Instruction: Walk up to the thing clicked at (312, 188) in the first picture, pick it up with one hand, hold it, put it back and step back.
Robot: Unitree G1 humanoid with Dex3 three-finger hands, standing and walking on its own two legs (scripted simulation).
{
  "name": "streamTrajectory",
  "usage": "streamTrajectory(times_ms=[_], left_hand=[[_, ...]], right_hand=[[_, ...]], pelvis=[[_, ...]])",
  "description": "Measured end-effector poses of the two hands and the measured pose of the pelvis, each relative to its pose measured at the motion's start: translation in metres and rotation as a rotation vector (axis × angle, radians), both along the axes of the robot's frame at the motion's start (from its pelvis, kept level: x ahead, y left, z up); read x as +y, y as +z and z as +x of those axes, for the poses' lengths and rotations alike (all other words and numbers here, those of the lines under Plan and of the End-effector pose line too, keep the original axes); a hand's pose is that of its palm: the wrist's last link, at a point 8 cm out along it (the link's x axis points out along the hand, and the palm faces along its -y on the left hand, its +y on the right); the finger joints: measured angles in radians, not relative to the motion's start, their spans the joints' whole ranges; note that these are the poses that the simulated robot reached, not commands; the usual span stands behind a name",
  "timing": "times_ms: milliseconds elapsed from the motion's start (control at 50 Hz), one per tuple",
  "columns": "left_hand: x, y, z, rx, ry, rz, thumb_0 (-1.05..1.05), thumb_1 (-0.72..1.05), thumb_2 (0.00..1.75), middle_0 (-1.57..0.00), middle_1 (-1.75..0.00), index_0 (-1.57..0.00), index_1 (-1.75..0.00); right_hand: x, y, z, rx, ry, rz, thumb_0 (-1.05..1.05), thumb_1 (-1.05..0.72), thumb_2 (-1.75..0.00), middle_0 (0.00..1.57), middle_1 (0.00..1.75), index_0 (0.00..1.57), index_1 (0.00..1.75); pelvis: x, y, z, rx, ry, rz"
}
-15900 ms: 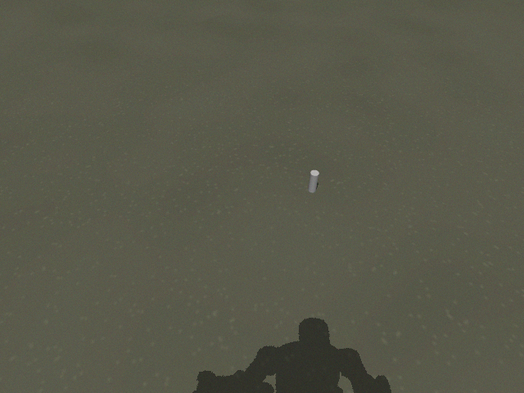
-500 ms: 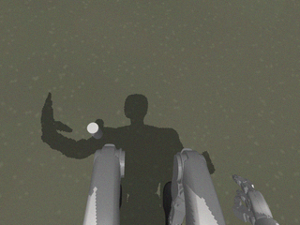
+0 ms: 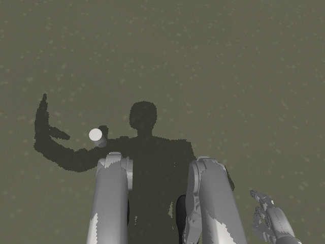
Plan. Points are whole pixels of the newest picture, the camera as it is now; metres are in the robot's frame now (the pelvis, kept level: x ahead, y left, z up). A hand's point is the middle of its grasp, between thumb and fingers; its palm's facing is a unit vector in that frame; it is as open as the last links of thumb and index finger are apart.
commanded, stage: go down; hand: left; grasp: from the side
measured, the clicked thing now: (98, 138) +0.41 +0.23 -0.33
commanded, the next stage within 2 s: approach in 1.24 s
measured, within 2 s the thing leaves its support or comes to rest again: neither
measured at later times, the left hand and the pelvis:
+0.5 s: hand out of the picture +0.32 +0.42 -0.02, palm faces +0.21 -0.97 -0.14, open 17.5 cm; pelvis +0.00 +0.00 -0.02, yaw +0 degrees
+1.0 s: hand out of the picture +0.33 +0.42 -0.02, palm faces +0.20 -0.97 -0.13, open 17.4 cm; pelvis +0.00 +0.00 -0.03, yaw -1 degrees
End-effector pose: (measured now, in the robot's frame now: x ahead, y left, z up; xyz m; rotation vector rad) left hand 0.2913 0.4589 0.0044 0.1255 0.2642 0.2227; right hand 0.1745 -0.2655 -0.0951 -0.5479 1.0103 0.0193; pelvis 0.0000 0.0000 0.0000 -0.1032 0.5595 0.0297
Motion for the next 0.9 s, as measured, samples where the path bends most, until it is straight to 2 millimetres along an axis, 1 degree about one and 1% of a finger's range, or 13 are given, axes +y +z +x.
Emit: streamTrajectory(times_ms=[240, 480, 640, 740, 900], left_hand=[[0.002, -0.009, 0.002, -0.027, -0.004, 0.001, -0.01, -0.56, 0.11, -0.05, -0.11, -0.04, -0.11], [0.009, -0.016, 0.002, -0.048, -0.002, -0.002, -0.01, -0.55, 0.10, -0.05, -0.10, -0.03, -0.10], [0.003, -0.022, 0.001, -0.066, -0.025, -0.012, -0.01, -0.56, 0.09, -0.05, -0.08, -0.03, -0.09], [0.001, -0.018, 0.003, -0.087, -0.031, -0.007, -0.01, -0.55, 0.09, -0.05, -0.08, -0.03, -0.09], [0.010, -0.008, 0.003, -0.093, -0.009, 0.003, -0.01, -0.54, 0.09, -0.05, -0.08, -0.03, -0.08]], right_hand=[[-0.003, -0.011, -0.003, 0.012, 0.011, -0.011, 0.00, -0.91, -0.90, 0.21, 0.30, 0.21, 0.30], [-0.003, -0.018, -0.002, 0.020, 0.026, -0.017, 0.00, -0.91, -0.90, 0.21, 0.30, 0.21, 0.30], [-0.002, -0.022, 0.000, 0.005, 0.030, -0.020, 0.00, -0.92, -0.90, 0.21, 0.30, 0.21, 0.30], [-0.001, -0.021, 0.001, -0.008, 0.022, -0.013, 0.00, -0.92, -0.90, 0.21, 0.30, 0.21, 0.30], [0.000, -0.020, 0.000, -0.008, 0.024, -0.007, 0.00, -0.92, -0.90, 0.21, 0.30, 0.21, 0.30]], pelvis=[[-0.001, -0.012, -0.002, -0.011, -0.003, 0.001], [0.000, -0.021, -0.002, -0.016, -0.004, -0.005], [0.001, -0.027, -0.004, -0.027, -0.005, -0.007], [0.000, -0.027, -0.004, -0.030, -0.007, -0.006], [0.000, -0.025, -0.004, -0.024, -0.007, -0.006]])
